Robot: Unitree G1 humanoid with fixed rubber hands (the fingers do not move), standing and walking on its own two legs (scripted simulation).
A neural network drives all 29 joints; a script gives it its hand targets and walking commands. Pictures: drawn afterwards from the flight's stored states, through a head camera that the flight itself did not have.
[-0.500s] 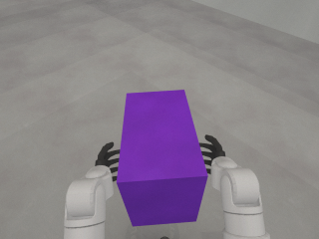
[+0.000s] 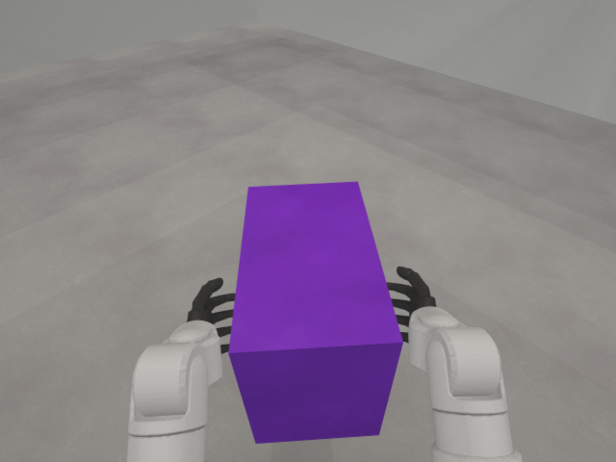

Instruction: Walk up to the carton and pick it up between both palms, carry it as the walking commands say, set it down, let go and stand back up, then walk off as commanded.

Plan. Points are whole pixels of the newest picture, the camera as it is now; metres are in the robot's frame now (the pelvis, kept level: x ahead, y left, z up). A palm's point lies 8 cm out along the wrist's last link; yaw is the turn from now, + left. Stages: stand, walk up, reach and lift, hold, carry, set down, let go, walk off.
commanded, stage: carry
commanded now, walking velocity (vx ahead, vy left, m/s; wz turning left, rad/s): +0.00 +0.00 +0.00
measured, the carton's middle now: (310, 304) +0.34 +0.00 +0.02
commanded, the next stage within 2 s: none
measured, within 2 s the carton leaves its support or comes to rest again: neither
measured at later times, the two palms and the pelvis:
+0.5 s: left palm (199, 302) +0.31 +0.15 +0.07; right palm (395, 290) +0.32 -0.11 +0.08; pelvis +0.04 +0.02 +0.00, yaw +1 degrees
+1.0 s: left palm (211, 304) +0.33 +0.14 +0.04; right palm (395, 291) +0.34 -0.12 +0.06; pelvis +0.04 +0.01 +0.00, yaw +0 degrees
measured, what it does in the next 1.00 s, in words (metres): stands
